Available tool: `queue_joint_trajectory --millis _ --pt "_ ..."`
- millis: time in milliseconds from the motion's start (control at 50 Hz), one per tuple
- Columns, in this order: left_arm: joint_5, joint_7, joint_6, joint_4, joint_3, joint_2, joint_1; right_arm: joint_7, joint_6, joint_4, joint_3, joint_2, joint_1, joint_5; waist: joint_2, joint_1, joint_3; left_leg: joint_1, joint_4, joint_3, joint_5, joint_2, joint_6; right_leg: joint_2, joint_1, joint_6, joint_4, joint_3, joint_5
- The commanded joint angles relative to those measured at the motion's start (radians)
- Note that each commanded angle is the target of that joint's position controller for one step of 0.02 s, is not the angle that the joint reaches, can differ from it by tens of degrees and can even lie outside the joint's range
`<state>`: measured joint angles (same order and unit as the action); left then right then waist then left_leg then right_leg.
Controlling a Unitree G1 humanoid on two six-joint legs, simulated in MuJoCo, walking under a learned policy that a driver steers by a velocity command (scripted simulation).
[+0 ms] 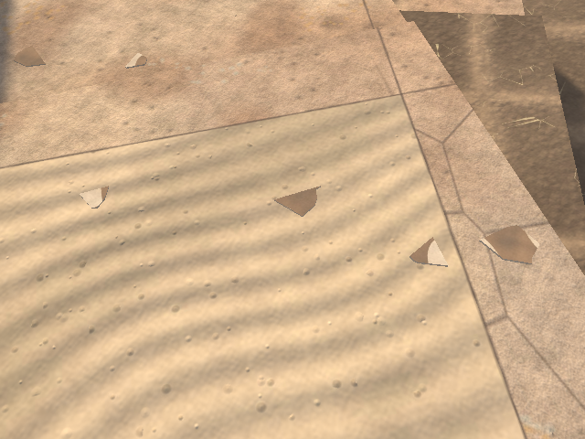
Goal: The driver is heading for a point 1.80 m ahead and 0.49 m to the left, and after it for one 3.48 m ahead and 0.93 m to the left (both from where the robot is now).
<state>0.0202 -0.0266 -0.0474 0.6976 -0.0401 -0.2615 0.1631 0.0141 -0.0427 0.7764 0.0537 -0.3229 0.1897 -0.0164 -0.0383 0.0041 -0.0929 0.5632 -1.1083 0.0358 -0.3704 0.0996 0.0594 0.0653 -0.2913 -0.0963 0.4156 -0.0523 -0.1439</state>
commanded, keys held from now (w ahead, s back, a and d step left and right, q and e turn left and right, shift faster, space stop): q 0.78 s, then no key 0.12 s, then e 0.10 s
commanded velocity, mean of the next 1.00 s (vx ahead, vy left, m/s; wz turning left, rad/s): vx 0.04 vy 0.00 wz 0.41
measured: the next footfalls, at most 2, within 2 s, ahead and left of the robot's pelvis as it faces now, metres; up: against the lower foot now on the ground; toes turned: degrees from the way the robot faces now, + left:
left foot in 0.32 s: +0.16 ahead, +0.15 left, +0.00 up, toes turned +12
right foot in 0.76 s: +0.24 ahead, -0.07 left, +0.00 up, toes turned +30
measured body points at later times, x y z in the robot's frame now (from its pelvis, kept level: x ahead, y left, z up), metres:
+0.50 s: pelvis +0.11 +0.05 +0.00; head +0.16 +0.08 +0.45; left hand +0.20 +0.36 -0.12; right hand +0.32 -0.20 -0.09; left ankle +0.12 +0.14 -0.74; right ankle +0.12 -0.10 -0.66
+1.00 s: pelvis +0.15 +0.01 +0.00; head +0.19 +0.01 +0.45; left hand +0.12 +0.31 -0.10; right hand +0.43 -0.16 -0.11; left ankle +0.05 +0.13 -0.69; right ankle +0.21 -0.09 -0.74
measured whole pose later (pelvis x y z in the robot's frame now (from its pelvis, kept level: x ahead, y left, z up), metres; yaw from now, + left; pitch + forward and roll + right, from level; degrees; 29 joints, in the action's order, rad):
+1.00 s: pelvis +0.15 +0.01 +0.00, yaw +30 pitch +1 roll +1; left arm 0.01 0.02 -0.01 0.78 -0.05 -0.25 0.19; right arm 0.04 0.06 0.67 0.08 -0.32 0.16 0.00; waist -0.04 -0.02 -0.05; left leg 0.39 -0.90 0.11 -0.46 -0.03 0.09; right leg -0.01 -0.24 -0.02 0.45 0.02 -0.23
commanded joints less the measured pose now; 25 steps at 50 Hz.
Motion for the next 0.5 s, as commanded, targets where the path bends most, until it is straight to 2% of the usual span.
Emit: queue_joint_trajectory --millis 20,60,100,180,260,300,320,340,360,380,400,420,440,460,500 --pt "0.011 0.016 -0.030 -0.029 -0.032 -0.118 -0.056 0.013 0.019 -0.004 0.016 -0.049 0.137 0.008 0.101 0.046 0.181 -0.126 0.120 0.032 0.140 0.016 0.019 -0.269 0.053 -0.154 -0.154 0.065 0.646" --pt "0.011 0.029 -0.021 -0.011 -0.035 -0.128 -0.062 0.008 0.018 -0.016 0.012 -0.043 0.088 0.007 0.118 0.024 0.167 -0.126 0.232 0.017 0.237 0.013 0.018 -0.252 0.083 -0.132 -0.166 0.012 0.596" --pt "0.009 0.040 -0.005 0.009 -0.043 -0.150 -0.044 0.000 0.019 -0.042 0.014 -0.051 0.033 0.003 0.112 -0.004 0.151 -0.095 0.291 0.005 0.264 0.010 0.015 -0.275 0.135 -0.135 -0.173 0.011 0.549" --pt "-0.007 0.050 0.035 0.037 -0.052 -0.166 -0.023 -0.016 0.036 -0.089 0.022 -0.062 -0.018 0.004 0.104 -0.027 0.119 -0.033 0.344 -0.015 0.162 0.006 -0.004 -0.337 0.231 -0.145 -0.140 0.031 0.464" --pt "-0.028 0.062 0.068 0.039 -0.062 -0.180 -0.027 -0.040 0.048 -0.126 0.028 -0.052 -0.033 0.001 0.118 -0.026 0.113 -0.033 0.418 -0.062 0.048 -0.026 -0.041 -0.376 0.297 -0.123 -0.035 0.043 0.507" --pt "-0.043 0.072 0.077 0.038 -0.064 -0.180 -0.038 -0.050 0.041 -0.125 0.036 -0.054 0.011 -0.003 0.109 0.011 0.141 -0.150 0.582 -0.099 0.165 -0.069 -0.081 -0.340 0.287 -0.064 0.090 -0.003 0.563" --pt "-0.041 0.074 0.073 0.047 -0.064 -0.171 -0.006 -0.042 0.035 -0.117 0.053 -0.099 0.067 0.005 0.056 0.033 0.184 -0.290 0.683 -0.053 0.393 -0.073 -0.120 -0.275 0.232 0.000 0.226 -0.053 0.524" --pt "-0.004 0.071 0.059 0.007 -0.053 -0.136 -0.020 -0.021 0.032 -0.125 0.088 -0.229 0.128 0.019 -0.160 0.032 0.250 -0.520 0.660 0.231 0.901 0.117 -0.230 -0.154 -0.013 0.090 0.497 -0.110 0.202" --pt "0.022 0.061 0.049 -0.027 -0.038 -0.101 -0.066 -0.019 0.031 -0.131 0.090 -0.257 0.169 0.039 -0.270 0.051 0.333 -0.674 0.681 0.517 1.121 0.297 -0.444 0.020 -0.280 0.145 0.730 -0.017 -0.530" --pt "0.001 0.047 0.046 -0.007 -0.047 -0.134 -0.078 -0.023 0.025 -0.142 0.070 -0.188 0.147 0.033 -0.112 0.071 0.369 -0.671 0.690 0.448 1.029 0.278 -0.439 -0.031 -0.310 0.137 0.828 0.134 -0.553" --pt "-0.026 0.042 0.046 -0.007 -0.052 -0.142 -0.086 -0.020 0.020 -0.152 0.067 -0.167 0.081 0.021 -0.065 0.043 0.293 -0.617 0.690 0.351 0.919 0.220 -0.386 -0.056 -0.352 0.132 0.832 0.136 -0.477" --pt "-0.027 0.049 0.050 0.005 -0.053 -0.137 -0.083 -0.015 0.023 -0.158 0.064 -0.147 0.029 0.003 -0.009 0.022 0.239 -0.566 0.703 0.298 0.803 0.167 -0.334 -0.075 -0.372 0.137 0.779 0.130 -0.408" --pt "-0.018 0.058 0.055 0.005 -0.060 -0.152 -0.090 -0.008 0.031 -0.167 0.058 -0.134 -0.008 -0.008 -0.011 0.007 0.207 -0.514 0.721 0.274 0.732 0.141 -0.308 -0.088 -0.357 0.147 0.720 0.131 -0.347" --pt "-0.018 0.059 0.059 0.007 -0.060 -0.144 -0.080 -0.002 0.038 -0.174 0.056 -0.136 -0.024 -0.002 -0.044 -0.011 0.203 -0.456 0.732 0.251 0.730 0.111 -0.300 -0.075 -0.300 0.161 0.697 0.119 -0.307" --pt "-0.023 0.061 0.059 0.012 -0.055 -0.121 -0.055 0.006 0.047 -0.181 0.063 -0.148 -0.023 0.008 -0.077 -0.017 0.216 -0.443 0.733 0.240 0.738 0.088 -0.300 -0.054 -0.260 0.184 0.610 0.112 -0.268"
Keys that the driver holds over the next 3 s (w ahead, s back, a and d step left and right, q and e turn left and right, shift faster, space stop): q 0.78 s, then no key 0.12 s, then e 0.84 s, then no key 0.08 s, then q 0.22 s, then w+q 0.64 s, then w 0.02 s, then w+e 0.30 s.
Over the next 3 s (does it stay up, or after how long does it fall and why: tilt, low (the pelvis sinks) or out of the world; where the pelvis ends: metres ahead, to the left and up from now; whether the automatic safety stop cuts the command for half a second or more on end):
stays up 0.50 0.22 0.00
